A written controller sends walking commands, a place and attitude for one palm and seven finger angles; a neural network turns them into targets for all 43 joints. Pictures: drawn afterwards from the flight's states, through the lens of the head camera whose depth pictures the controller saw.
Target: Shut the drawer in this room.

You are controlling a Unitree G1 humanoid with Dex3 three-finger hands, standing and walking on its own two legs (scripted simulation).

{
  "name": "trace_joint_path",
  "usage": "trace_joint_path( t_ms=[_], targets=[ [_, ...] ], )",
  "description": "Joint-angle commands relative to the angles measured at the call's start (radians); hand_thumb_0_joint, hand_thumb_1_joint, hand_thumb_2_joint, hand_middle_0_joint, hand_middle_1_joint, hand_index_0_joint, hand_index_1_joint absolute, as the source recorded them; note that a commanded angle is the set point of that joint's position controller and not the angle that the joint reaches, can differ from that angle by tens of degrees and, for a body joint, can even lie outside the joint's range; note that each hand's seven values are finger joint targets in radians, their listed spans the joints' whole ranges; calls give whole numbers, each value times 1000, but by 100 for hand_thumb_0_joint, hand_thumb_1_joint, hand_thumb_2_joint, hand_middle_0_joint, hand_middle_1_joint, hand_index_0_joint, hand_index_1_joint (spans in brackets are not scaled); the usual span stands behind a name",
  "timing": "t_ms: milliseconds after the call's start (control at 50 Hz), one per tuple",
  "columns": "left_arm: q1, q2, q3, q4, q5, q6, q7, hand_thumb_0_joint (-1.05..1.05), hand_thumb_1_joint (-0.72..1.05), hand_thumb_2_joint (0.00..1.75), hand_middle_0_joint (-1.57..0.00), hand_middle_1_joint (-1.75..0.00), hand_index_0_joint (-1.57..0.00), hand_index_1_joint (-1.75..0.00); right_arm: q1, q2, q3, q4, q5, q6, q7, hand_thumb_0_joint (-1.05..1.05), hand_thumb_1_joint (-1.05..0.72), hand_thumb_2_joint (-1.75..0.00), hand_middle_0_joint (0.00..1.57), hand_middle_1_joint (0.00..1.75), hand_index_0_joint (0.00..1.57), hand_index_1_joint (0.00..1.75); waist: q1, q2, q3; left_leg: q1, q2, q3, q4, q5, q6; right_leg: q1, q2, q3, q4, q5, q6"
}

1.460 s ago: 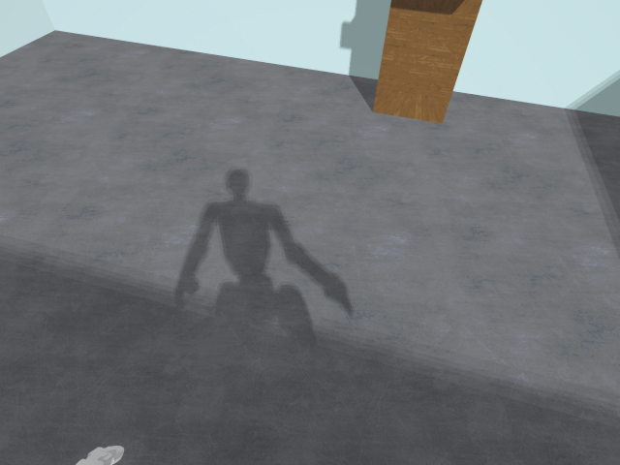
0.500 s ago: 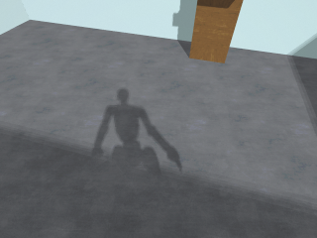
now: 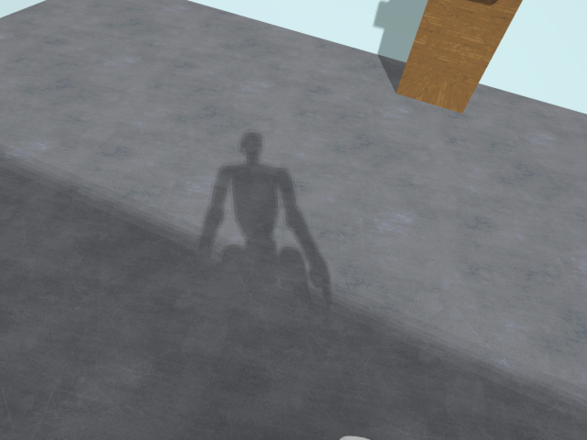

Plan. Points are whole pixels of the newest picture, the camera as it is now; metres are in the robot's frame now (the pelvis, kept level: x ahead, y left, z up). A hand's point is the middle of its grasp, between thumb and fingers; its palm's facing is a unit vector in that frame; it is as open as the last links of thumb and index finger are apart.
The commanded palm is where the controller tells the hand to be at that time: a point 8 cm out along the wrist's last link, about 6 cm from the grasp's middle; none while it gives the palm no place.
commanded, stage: stand and wait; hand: left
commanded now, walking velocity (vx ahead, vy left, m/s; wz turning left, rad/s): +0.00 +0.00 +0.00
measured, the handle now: out of the picture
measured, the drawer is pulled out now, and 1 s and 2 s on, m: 0.20 0.20 0.20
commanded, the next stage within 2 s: turn or walk to find it in 0.56 s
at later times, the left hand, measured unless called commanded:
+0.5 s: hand out of the picture +0.00 +0.13 -0.17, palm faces +0.02 -0.98 -0.18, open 7.4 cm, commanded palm none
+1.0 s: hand out of the picture +0.03 +0.16 -0.18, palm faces -0.01 -0.98 -0.20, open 7.4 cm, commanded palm none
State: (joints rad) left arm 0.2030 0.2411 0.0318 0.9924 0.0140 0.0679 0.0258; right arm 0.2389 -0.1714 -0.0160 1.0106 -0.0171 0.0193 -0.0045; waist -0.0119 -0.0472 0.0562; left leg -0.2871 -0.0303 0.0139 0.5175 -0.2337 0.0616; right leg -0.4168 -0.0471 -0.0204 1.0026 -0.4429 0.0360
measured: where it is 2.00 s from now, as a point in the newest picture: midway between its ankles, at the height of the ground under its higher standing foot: outside the picture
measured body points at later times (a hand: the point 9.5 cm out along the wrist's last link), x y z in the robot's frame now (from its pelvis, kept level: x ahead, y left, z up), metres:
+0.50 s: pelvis -0.01 -0.04 +0.00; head -0.01 -0.03 +0.45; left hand +0.00 +0.18 -0.16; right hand -0.01 -0.26 -0.16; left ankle +0.03 +0.08 -0.74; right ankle -0.03 -0.14 -0.74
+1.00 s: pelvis +0.00 -0.02 +0.00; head +0.01 -0.02 +0.45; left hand +0.03 +0.21 -0.16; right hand -0.01 -0.25 -0.16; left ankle +0.03 +0.08 -0.74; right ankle -0.03 -0.14 -0.74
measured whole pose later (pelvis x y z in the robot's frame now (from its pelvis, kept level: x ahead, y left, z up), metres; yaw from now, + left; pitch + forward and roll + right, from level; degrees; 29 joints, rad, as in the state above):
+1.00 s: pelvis +0.00 -0.02 +0.00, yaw -2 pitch +0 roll +0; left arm 0.25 0.17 0.02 1.08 0.01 0.01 0.04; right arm 0.28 -0.15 -0.01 1.13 -0.01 -0.01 -0.03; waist -0.01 -0.01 0.01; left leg -0.26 0.00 0.05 0.48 -0.22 0.02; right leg -0.18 0.01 0.02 0.47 -0.28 0.00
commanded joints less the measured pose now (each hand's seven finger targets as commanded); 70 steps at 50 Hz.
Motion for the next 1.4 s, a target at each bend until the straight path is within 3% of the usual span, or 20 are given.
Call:
trace_joint_path(
  t_ms=[0,80,160,200,220,240,260,280,300,400,540,640,740,780,820,880,940,1020,1120,1380],
  targets=[
    [37,45,10,-47,4,-34,0,0,90,90,-20,-30,-20,-30,41,-182,-47,-42,2,-28,-29,0,-90,-90,20,30,20,30,-1,151,-121,190,242,-253,-226,262,104,-51,-19,16,-41,16,13],
    [22,15,-1,-40,-1,-37,2,0,90,90,-20,-30,-20,-30,70,-170,-49,-14,0,-25,-32,0,-90,-90,20,30,20,30,-21,175,-106,191,250,-259,-226,291,112,39,-7,0,-240,-20,12],
    [102,7,-4,3,-2,-47,8,0,90,90,-20,-30,-20,-30,52,-163,-49,8,3,-26,-27,0,-90,-90,20,30,20,30,14,167,-88,123,222,-238,-213,228,78,182,9,-11,-470,104,0],
    [135,34,-3,28,1,-62,14,0,90,90,-20,-30,-20,-30,44,-134,-42,16,13,-28,-22,0,-90,-90,20,30,20,30,27,87,-70,20,162,-183,-158,115,13,317,-26,28,-646,253,-10],
    [123,64,-2,31,3,-72,18,0,90,90,-20,-30,-20,-30,50,-100,-35,18,19,-28,-17,0,-90,-90,20,30,20,30,14,8,-59,-35,119,-141,-116,66,-25,337,-104,129,-677,259,-39],
    [110,82,-3,31,2,-76,19,0,90,90,-20,-30,-20,-30,39,-71,-24,10,19,-27,-15,0,-90,-90,20,30,20,30,5,-54,-18,-35,69,-86,-97,-5,-51,264,-179,197,-707,249,-82],
    [91,99,-7,25,0,-75,17,0,90,90,-20,-30,-20,-30,41,-69,-22,13,14,-25,-11,0,-90,-90,20,30,20,30,-8,-51,2,27,57,-67,-99,-23,-59,171,-209,203,-722,195,-107],
    [72,88,-8,26,-1,-78,14,0,90,90,-20,-30,-20,-30,48,-67,-21,27,7,-15,-11,0,-90,-90,20,30,20,30,-12,-135,10,71,57,-57,-84,-7,-63,107,-177,199,-739,133,-109],
    [62,69,-11,28,-1,-78,14,0,90,90,-20,-30,-20,-30,54,-73,-22,40,5,-10,-12,0,-90,-90,20,30,20,30,-13,-156,51,92,64,-56,-77,9,-61,57,-156,187,-755,75,-104],
    [115,29,-21,47,-6,-76,14,0,90,90,-20,-30,-20,-30,80,-76,-11,79,7,-21,-16,0,-90,-90,20,30,20,30,0,0,66,93,97,-90,-145,87,-48,91,-74,125,-704,105,-68],
    [164,11,-23,78,-8,-82,15,0,90,90,-20,-30,-20,-30,79,-70,-4,99,11,-32,-25,0,-90,-90,20,30,20,30,13,77,3,93,113,-93,-152,137,-44,183,-61,110,-681,218,-65],
    [150,22,-1,69,-4,-69,10,0,90,90,-20,-30,-20,-30,80,-78,-21,94,12,-22,-35,0,-90,-90,20,30,20,30,6,40,-12,102,130,-46,-81,113,-51,159,-61,159,-652,297,-81],
    [121,49,27,37,2,-49,2,0,90,90,-20,-30,-20,-30,58,-82,-40,59,8,-6,-38,0,-90,-90,20,30,20,30,-2,-22,22,54,124,10,2,-23,-67,76,-89,250,-652,235,-116],
    [118,30,21,40,3,-54,4,0,90,90,-20,-30,-20,-30,75,-61,-31,68,7,-12,-35,0,-90,-90,20,30,20,30,-7,-16,8,63,118,-4,-17,-24,-63,72,-79,235,-661,171,-113],
    [128,0,7,50,1,-61,7,0,90,90,-20,-30,-20,-30,83,-60,-22,78,6,-24,-33,0,-90,-90,20,30,20,30,-1,57,8,71,139,-61,-99,-6,-46,81,-34,186,-643,125,-88],
    [144,19,0,65,0,-75,8,0,90,90,-20,-30,-20,-30,52,-110,-20,79,8,-48,-31,0,-90,-90,20,30,20,30,24,103,-19,46,167,-131,-183,51,-17,185,-16,113,-604,238,-64],
    [152,5,-4,68,-2,-71,14,0,90,90,-20,-30,-20,-30,54,-92,-16,77,10,-44,-28,0,-90,-90,20,30,20,30,29,92,-30,42,165,-132,-163,168,-15,215,-33,73,-567,294,-47],
    [139,8,-11,71,0,-75,13,0,90,90,-20,-30,-20,-30,69,-92,-19,90,9,-45,-31,0,-90,-90,20,30,20,30,14,58,-41,143,157,-82,-143,181,-27,166,-38,111,-611,331,-57],
    [118,28,-13,69,2,-79,15,0,90,90,-20,-30,-20,-30,59,-101,-17,92,11,-42,-25,0,-90,-90,20,30,20,30,12,26,9,85,147,-102,-180,136,-31,191,-42,104,-632,283,-51],
    [137,35,-17,86,1,-85,14,0,90,90,-20,-30,-20,-30,46,-125,-16,89,11,-43,-24,0,-90,-90,20,30,20,30,8,56,-14,138,138,-101,-194,120,-28,186,-50,100,-659,264,-52]
  ],
)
